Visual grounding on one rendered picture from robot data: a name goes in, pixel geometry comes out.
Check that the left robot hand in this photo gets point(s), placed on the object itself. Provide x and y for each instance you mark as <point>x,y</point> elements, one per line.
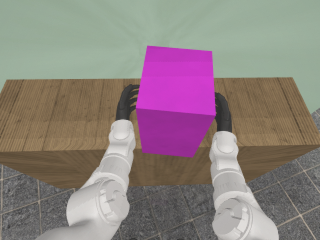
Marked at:
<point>124,110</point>

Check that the carton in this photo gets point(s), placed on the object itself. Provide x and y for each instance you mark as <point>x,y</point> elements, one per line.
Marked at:
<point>176,100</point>

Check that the left robot upper arm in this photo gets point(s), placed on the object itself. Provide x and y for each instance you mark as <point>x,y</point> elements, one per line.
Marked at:
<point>94,212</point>

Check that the right robot hand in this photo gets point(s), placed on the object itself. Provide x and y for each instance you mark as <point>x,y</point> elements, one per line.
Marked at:
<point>223,117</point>

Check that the left robot forearm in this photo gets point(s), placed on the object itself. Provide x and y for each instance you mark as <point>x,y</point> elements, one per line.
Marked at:
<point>117,161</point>

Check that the right robot forearm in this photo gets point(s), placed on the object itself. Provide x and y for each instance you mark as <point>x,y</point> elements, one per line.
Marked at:
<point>227,177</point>

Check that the pedestal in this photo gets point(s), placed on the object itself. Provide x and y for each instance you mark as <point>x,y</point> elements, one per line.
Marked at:
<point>57,130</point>

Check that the right robot upper arm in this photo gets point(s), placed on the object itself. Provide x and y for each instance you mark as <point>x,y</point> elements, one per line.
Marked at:
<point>236,219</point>

